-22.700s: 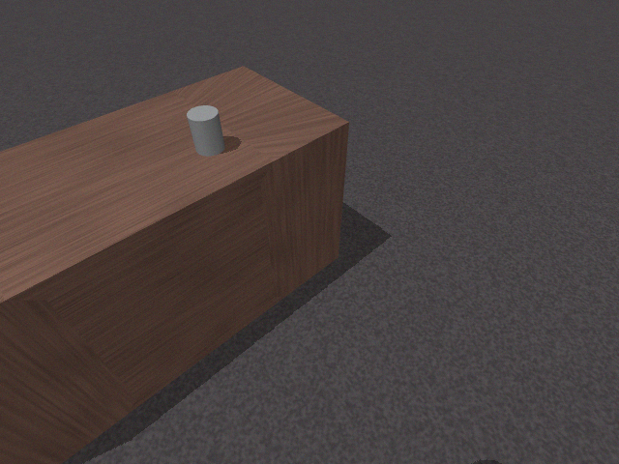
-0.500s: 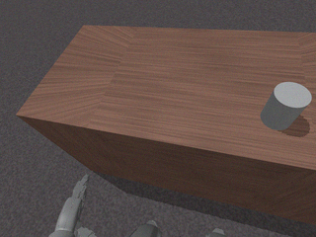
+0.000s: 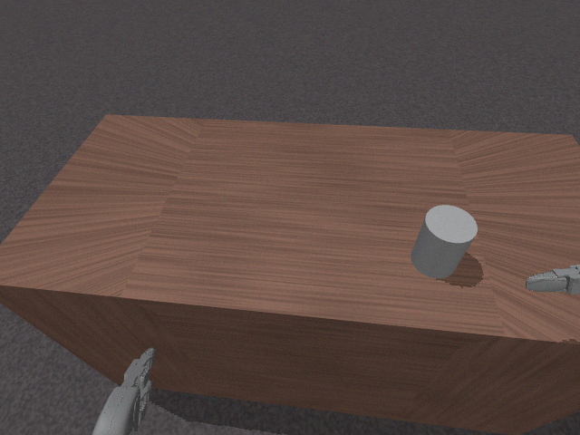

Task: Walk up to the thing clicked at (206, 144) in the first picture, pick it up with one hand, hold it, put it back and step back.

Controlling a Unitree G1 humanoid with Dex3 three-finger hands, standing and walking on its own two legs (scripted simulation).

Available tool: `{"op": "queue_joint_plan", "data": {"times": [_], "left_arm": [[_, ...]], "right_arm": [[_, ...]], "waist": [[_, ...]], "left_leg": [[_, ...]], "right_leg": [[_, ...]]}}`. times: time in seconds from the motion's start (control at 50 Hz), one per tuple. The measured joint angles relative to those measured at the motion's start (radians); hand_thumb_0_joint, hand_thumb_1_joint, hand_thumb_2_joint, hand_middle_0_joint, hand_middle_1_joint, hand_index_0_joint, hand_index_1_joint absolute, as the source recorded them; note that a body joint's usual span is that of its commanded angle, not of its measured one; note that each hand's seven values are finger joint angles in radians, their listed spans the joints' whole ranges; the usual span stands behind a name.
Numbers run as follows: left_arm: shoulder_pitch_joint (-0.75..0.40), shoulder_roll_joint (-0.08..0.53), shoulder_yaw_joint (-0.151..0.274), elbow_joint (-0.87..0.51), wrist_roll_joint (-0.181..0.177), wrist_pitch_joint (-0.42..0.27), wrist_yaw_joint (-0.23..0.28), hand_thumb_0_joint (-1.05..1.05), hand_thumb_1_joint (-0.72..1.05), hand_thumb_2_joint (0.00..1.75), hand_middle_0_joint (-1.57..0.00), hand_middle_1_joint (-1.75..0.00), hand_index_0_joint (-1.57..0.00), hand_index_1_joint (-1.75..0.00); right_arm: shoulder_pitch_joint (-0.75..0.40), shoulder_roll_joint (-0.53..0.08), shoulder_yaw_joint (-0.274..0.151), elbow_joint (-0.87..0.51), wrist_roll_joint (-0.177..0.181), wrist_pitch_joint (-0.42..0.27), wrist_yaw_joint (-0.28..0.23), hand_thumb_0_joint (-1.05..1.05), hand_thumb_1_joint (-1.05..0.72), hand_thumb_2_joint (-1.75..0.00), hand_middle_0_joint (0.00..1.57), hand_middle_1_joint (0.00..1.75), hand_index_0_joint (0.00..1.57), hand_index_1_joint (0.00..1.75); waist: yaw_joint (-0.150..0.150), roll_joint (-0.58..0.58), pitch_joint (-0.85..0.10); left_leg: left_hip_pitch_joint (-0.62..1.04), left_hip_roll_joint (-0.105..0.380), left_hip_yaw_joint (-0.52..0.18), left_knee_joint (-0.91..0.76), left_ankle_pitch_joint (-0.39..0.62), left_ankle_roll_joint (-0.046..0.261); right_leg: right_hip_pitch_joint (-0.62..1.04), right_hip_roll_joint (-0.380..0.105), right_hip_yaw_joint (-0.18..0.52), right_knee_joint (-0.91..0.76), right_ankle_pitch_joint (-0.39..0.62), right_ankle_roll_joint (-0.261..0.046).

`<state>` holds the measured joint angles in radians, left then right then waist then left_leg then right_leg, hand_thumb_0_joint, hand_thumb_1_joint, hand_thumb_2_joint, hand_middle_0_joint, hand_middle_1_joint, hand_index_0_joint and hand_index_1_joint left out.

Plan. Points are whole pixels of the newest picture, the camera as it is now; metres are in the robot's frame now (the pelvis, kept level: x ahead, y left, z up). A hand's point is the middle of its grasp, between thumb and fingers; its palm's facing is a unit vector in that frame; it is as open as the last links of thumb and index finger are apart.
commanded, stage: sink last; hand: right
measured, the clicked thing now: (441, 242) +0.47 -0.22 -0.03
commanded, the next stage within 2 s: home in 0.78 s
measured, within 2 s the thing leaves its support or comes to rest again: neither
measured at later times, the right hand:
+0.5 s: hand out of the picture +0.16 -0.23 +0.08, palm faces +0.37 +0.87 -0.32, open 17.3 cm
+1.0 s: hand out of the picture +0.15 -0.25 +0.08, palm faces +0.44 +0.82 -0.38, open 17.3 cm
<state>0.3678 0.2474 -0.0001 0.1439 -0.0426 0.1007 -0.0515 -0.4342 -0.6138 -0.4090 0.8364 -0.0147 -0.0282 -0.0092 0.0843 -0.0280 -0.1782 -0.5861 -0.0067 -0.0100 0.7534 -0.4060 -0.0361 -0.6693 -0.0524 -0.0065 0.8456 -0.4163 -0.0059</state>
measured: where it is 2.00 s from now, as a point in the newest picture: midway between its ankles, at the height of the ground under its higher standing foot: outside the picture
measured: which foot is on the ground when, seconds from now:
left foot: down 0.00-1.00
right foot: down 0.00-1.00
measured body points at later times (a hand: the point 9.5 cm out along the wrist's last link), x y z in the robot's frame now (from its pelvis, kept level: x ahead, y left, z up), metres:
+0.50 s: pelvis -0.01 +0.03 +0.00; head -0.03 +0.04 +0.45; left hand +0.16 +0.27 -0.04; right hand +0.13 -0.27 +0.10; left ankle -0.03 +0.15 -0.70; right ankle -0.01 -0.11 -0.70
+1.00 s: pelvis -0.02 +0.03 +0.00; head -0.03 +0.05 +0.45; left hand +0.15 +0.26 -0.05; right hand +0.12 -0.29 +0.10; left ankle -0.03 +0.15 -0.70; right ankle -0.01 -0.11 -0.70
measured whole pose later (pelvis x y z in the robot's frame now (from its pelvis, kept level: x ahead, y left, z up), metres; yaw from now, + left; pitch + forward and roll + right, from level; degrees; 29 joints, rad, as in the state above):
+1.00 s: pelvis -0.02 +0.03 +0.00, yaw -3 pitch +3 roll +0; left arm 0.41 0.19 0.05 0.27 -0.03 -0.04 0.11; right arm 0.48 -0.31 -0.30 -0.16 0.08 -0.09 -0.08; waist -0.05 -0.03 -0.10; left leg -0.44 0.02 0.02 0.83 -0.44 0.00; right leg -0.49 -0.02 0.02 0.81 -0.38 0.03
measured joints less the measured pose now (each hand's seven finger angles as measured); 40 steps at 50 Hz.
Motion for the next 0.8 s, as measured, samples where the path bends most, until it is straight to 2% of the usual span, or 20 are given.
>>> {"op": "queue_joint_plan", "data": {"times": [0.1,0.16,0.24,0.34,0.42,0.54,0.62,0.72,0.8], "left_arm": [[0.019,-0.007,0.021,0.060,-0.025,0.005,0.009,-0.01,-0.53,0.07,-0.07,-0.06,-0.06,-0.05],[0.026,-0.012,0.042,0.124,-0.028,0.016,0.024,-0.01,-0.53,0.07,-0.07,-0.06,-0.06,-0.06],[0.021,0.000,0.090,0.175,-0.025,0.021,0.065,-0.01,-0.53,0.07,-0.07,-0.06,-0.07,-0.06],[0.019,0.025,0.133,0.164,-0.012,-0.006,0.129,-0.01,-0.53,0.07,-0.07,-0.05,-0.06,-0.05],[0.024,0.014,0.110,0.116,-0.011,-0.038,0.142,-0.01,-0.53,0.06,-0.06,-0.05,-0.06,-0.05],[0.073,-0.047,0.078,0.062,-0.013,-0.071,0.117,-0.01,-0.53,0.06,-0.06,-0.06,-0.06,-0.06],[0.067,-0.044,0.103,0.099,-0.009,-0.078,0.121,-0.01,-0.53,0.06,-0.07,-0.06,-0.06,-0.06],[0.058,0.000,0.156,0.137,0.001,-0.105,0.142,-0.01,-0.53,0.06,-0.07,-0.06,-0.06,-0.06],[0.064,0.007,0.145,0.156,0.007,-0.111,0.152,-0.01,-0.53,0.06,-0.06,-0.06,-0.06,-0.06]], "right_arm": [[0.297,0.140,0.078,-0.357,0.057,0.055,0.004,-0.01,0.50,-0.05,0.07,0.05,0.06,0.05],[0.442,0.201,0.107,-0.545,0.078,0.081,-0.004,-0.01,0.49,-0.05,0.07,0.05,0.06,0.05],[0.594,0.237,0.119,-0.742,0.097,0.084,-0.034,-0.01,0.49,-0.05,0.07,0.05,0.07,0.05],[0.745,0.243,0.113,-0.893,0.102,0.048,-0.069,-0.01,0.49,-0.05,0.07,0.05,0.07,0.05],[0.842,0.282,0.135,-0.981,0.101,0.013,-0.070,-0.01,0.49,-0.05,0.07,0.05,0.06,0.05],[0.991,0.347,0.179,-1.060,0.110,0.002,-0.031,-0.01,0.51,-0.05,0.06,0.05,0.06,0.06],[0.992,0.360,0.172,-1.038,0.111,0.017,-0.030,-0.01,0.51,-0.05,0.06,0.06,0.06,0.06],[0.952,0.344,0.146,-0.992,0.102,-0.004,-0.039,-0.01,0.51,-0.05,0.06,0.06,0.06,0.06],[0.937,0.322,0.130,-0.965,0.093,-0.028,-0.042,-0.01,0.52,-0.05,0.06,0.06,0.06,0.06]], "waist": [[-0.048,0.003,0.003],[-0.074,0.003,0.031],[-0.096,-0.006,0.074],[-0.112,-0.014,0.092],[-0.124,-0.007,0.078],[-0.136,0.002,0.043],[-0.136,-0.009,0.064],[-0.129,-0.014,0.100],[-0.128,0.005,0.116]], "left_leg": [[0.072,0.013,-0.004,-0.005,-0.013,-0.001],[0.098,0.017,0.000,-0.002,-0.016,0.000],[0.119,0.020,0.001,0.008,-0.018,0.003],[0.142,0.023,0.005,0.019,-0.021,0.009],[0.154,0.027,0.008,0.032,-0.028,0.016],[0.156,0.031,0.024,0.052,-0.040,0.027],[0.150,0.035,0.033,0.070,-0.043,0.031],[0.120,0.033,0.029,0.091,-0.040,0.034],[0.098,0.028,0.022,0.102,-0.038,0.037]], "right_leg": [[0.081,0.012,-0.006,-0.026,0.000,0.000],[0.109,0.017,-0.003,-0.032,0.003,0.002],[0.136,0.019,-0.002,-0.037,0.011,0.007],[0.167,0.023,0.002,-0.047,0.021,0.013],[0.187,0.027,0.005,-0.057,0.028,0.020],[0.191,0.032,0.020,-0.056,0.033,0.031],[0.184,0.036,0.030,-0.045,0.038,0.035],[0.160,0.035,0.027,-0.033,0.046,0.036],[0.144,0.030,0.021,-0.028,0.048,0.040]]}}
